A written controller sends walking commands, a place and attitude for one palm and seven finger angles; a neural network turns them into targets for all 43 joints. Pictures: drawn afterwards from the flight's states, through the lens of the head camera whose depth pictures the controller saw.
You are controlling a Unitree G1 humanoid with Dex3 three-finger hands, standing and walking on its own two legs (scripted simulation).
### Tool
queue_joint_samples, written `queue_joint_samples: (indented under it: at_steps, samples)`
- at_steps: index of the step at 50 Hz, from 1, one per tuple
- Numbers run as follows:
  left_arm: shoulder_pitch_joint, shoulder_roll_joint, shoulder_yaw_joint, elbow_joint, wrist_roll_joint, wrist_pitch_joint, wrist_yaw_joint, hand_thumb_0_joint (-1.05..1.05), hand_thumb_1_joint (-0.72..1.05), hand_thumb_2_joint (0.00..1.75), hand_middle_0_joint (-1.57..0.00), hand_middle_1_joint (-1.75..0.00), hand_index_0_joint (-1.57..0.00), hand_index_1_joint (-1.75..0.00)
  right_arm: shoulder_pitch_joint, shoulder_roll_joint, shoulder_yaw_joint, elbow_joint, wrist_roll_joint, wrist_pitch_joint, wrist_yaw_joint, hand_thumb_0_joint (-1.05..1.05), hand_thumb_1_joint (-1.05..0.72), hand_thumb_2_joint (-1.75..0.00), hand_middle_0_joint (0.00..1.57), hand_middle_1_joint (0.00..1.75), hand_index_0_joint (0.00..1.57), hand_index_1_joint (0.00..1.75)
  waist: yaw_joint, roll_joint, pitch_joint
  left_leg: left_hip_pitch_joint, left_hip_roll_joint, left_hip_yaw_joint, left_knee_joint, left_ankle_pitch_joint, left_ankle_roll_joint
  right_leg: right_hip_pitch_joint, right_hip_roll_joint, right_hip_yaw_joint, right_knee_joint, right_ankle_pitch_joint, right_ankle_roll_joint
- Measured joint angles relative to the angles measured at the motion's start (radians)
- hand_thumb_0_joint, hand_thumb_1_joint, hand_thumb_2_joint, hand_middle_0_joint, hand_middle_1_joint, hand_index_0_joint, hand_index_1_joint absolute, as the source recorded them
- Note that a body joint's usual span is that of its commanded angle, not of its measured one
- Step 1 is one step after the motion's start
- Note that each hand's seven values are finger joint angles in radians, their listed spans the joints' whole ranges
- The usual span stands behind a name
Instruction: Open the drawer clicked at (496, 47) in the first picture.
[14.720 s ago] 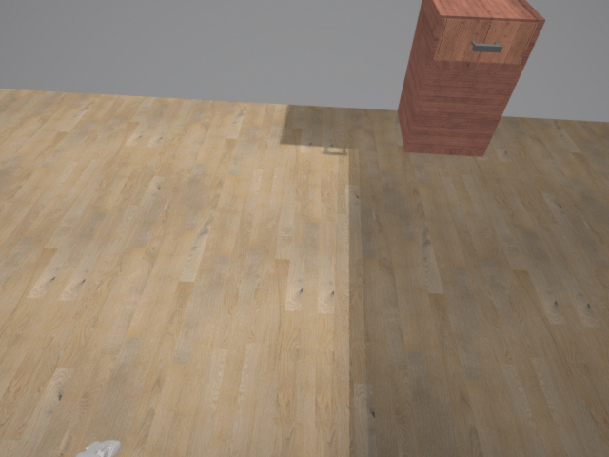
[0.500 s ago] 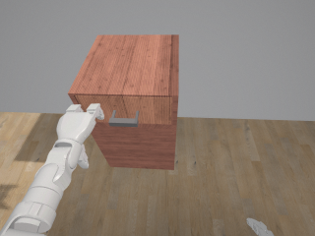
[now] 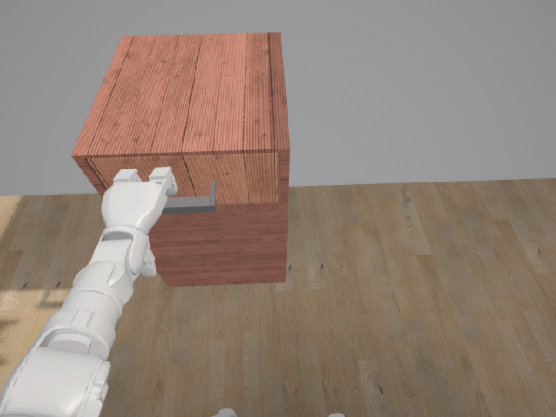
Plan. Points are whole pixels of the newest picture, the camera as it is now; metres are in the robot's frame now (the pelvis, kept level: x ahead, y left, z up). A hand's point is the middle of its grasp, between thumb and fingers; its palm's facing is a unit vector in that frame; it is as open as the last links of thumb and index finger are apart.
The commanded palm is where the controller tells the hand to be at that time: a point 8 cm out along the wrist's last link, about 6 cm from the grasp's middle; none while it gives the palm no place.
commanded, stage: move the hooked fingers above the handle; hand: left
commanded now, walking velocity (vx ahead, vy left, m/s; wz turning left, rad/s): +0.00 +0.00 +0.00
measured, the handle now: (190, 196) +0.56 +0.20 -0.13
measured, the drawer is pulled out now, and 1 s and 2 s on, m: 0.00 0.00 0.00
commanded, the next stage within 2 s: lower the fingers behind the handle in 1.22 s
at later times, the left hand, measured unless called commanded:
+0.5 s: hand (176, 207) +0.48 +0.19 -0.06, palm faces -0.06 -0.02 -1.00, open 13.8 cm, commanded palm +0.48 +0.19 -0.01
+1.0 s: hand (175, 207) +0.49 +0.20 -0.07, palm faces -0.08 -0.03 -1.00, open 13.8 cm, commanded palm +0.49 +0.18 -0.01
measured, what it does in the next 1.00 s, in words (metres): stands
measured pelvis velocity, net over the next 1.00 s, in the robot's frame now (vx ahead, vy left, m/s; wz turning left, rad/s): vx -0.01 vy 0.01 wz -0.01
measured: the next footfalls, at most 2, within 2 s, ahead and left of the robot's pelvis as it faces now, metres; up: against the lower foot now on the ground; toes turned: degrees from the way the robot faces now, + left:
none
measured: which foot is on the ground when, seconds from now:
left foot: down 0.00-1.00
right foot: down 0.00-1.00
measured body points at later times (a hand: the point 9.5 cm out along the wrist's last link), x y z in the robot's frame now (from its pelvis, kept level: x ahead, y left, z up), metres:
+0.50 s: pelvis -0.02 +0.01 -0.04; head +0.11 +0.02 +0.39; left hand +0.48 +0.19 +0.00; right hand -0.03 -0.27 -0.17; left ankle +0.01 +0.11 -0.70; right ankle -0.01 -0.12 -0.70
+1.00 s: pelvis -0.01 +0.01 -0.05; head +0.13 +0.02 +0.38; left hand +0.49 +0.20 -0.01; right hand -0.03 -0.26 -0.17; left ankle +0.01 +0.11 -0.70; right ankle -0.01 -0.12 -0.70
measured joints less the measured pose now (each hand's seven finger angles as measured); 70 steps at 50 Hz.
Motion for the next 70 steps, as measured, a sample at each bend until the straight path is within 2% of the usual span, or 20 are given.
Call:
queue_joint_samples:
  at_steps: [5, 9, 13, 25, 30, 34, 38, 48, 53, 59, 64, 70]
  samples:
    - [-0.067, 0.003, 0.005, 0.069, 0.024, -0.006, 0.043, 0.00, -0.49, 0.30, -0.32, -1.20, -0.32, -1.20, 0.000, 0.000, -0.003, 0.006, -0.011, -0.012, 0.007, 0.01, -0.91, -0.90, 0.20, 0.30, 0.20, 0.30, -0.017, -0.002, -0.018, -0.083, 0.002, -0.007, 0.063, -0.018, 0.003, -0.076, 0.000, -0.006, 0.055, -0.015, 0.001]
    - [-0.132, 0.000, 0.003, 0.139, 0.030, 0.024, 0.072, 0.00, -0.49, 0.30, -0.32, -1.20, -0.32, -1.20, -0.001, -0.002, -0.002, 0.010, -0.017, -0.020, 0.015, 0.01, -0.91, -0.90, 0.20, 0.30, 0.20, 0.30, -0.034, 0.001, -0.026, -0.144, 0.005, -0.011, 0.111, -0.031, 0.006, -0.134, 0.001, -0.008, 0.097, -0.026, 0.003]
    - [-0.187, 0.006, 0.005, 0.191, 0.033, 0.052, 0.074, 0.00, -0.49, 0.30, -0.32, -1.20, -0.32, -1.20, 0.005, -0.001, 0.004, 0.009, -0.022, -0.027, 0.016, 0.01, -0.91, -0.90, 0.20, 0.30, 0.20, 0.30, -0.055, 0.003, -0.031, -0.199, 0.008, -0.012, 0.148, -0.039, 0.009, -0.186, 0.002, -0.009, 0.129, -0.032, 0.005]
    - [-0.334, 0.050, 0.019, 0.302, 0.044, 0.082, 0.077, 0.00, -0.49, 0.30, -0.32, -1.20, -0.32, -1.20, 0.048, -0.005, 0.026, 0.019, -0.037, -0.047, 0.015, 0.00, -0.91, -0.90, 0.20, 0.30, 0.21, 0.30, -0.120, 0.017, -0.039, -0.364, 0.017, -0.019, 0.263, -0.071, 0.015, -0.345, 0.008, -0.012, 0.233, -0.058, 0.009]
    - [-0.371, 0.071, 0.041, 0.303, 0.041, 0.089, 0.068, 0.00, -0.48, 0.30, -0.32, -1.20, -0.32, -1.20, 0.063, -0.005, 0.028, 0.024, -0.043, -0.052, 0.018, 0.00, -0.91, -0.90, 0.20, 0.30, 0.21, 0.30, -0.136, 0.024, -0.041, -0.428, 0.023, -0.020, 0.308, -0.085, 0.016, -0.408, 0.012, -0.012, 0.273, -0.069, 0.010]
    - [-0.368, 0.081, 0.060, 0.284, 0.037, 0.098, 0.060, 0.00, -0.48, 0.30, -0.32, -1.20, -0.32, -1.20, 0.068, -0.003, 0.031, 0.027, -0.042, -0.044, 0.021, 0.00, -0.91, -0.90, 0.20, 0.30, 0.21, 0.30, -0.139, 0.029, -0.036, -0.443, 0.029, -0.017, 0.321, -0.093, 0.017, -0.424, 0.018, -0.007, 0.283, -0.072, 0.011]
    - [-0.338, 0.085, 0.069, 0.255, 0.027, 0.103, 0.048, 0.00, -0.48, 0.30, -0.32, -1.20, -0.32, -1.20, 0.073, 0.001, 0.033, 0.026, -0.039, -0.036, 0.021, 0.00, -0.91, -0.90, 0.20, 0.30, 0.21, 0.30, -0.130, 0.031, -0.032, -0.428, 0.033, -0.012, 0.310, -0.094, 0.017, -0.411, 0.022, -0.002, 0.270, -0.069, 0.011]
    - [-0.311, 0.073, 0.014, 0.256, 0.013, 0.064, 0.033, 0.00, -0.48, 0.30, -0.32, -1.20, -0.32, -1.20, 0.060, 0.005, 0.031, 0.028, -0.034, -0.047, 0.012, 0.00, -0.91, -0.90, 0.20, 0.30, 0.21, 0.30, -0.106, 0.024, -0.039, -0.382, 0.024, -0.028, 0.279, -0.090, 0.013, -0.356, 0.016, -0.018, 0.235, -0.070, 0.009]
    - [-0.333, 0.055, -0.001, 0.266, 0.024, 0.063, 0.058, 0.00, -0.49, 0.30, -0.32, -1.20, -0.32, -1.20, 0.037, -0.003, 0.026, 0.019, -0.039, -0.050, 0.015, 0.00, -0.91, -0.90, 0.20, 0.30, 0.21, 0.30, -0.111, 0.021, -0.045, -0.396, 0.020, -0.038, 0.292, -0.095, 0.011, -0.364, 0.013, -0.028, 0.245, -0.078, 0.007]
    - [-0.351, 0.047, 0.026, 0.281, 0.032, 0.099, 0.081, 0.00, -0.49, 0.30, -0.32, -1.20, -0.32, -1.20, 0.011, -0.009, 0.032, 0.000, -0.042, -0.038, 0.019, 0.00, -0.91, -0.90, 0.20, 0.30, 0.21, 0.30, -0.123, 0.021, -0.043, -0.407, 0.024, -0.034, 0.302, -0.101, 0.010, -0.379, 0.016, -0.022, 0.257, -0.083, 0.007]
    - [-0.328, 0.051, 0.033, 0.260, 0.022, 0.120, 0.067, 0.00, -0.48, 0.30, -0.32, -1.20, -0.32, -1.20, 0.016, -0.005, 0.033, -0.007, -0.038, -0.028, 0.018, 0.00, -0.91, -0.90, 0.20, 0.30, 0.21, 0.30, -0.116, 0.025, -0.034, -0.389, 0.027, -0.025, 0.288, -0.101, 0.010, -0.366, 0.020, -0.014, 0.246, -0.080, 0.007]
    - [-0.314, 0.061, 0.024, 0.272, 0.012, 0.095, 0.039, 0.00, -0.48, 0.30, -0.32, -1.20, -0.31, -1.20, 0.034, 0.003, 0.043, 0.008, -0.032, -0.029, 0.009, 0.00, -0.91, -0.90, 0.20, 0.30, 0.21, 0.30, -0.111, 0.025, -0.032, -0.372, 0.025, -0.025, 0.274, -0.099, 0.008, -0.350, 0.019, -0.014, 0.235, -0.080, 0.006]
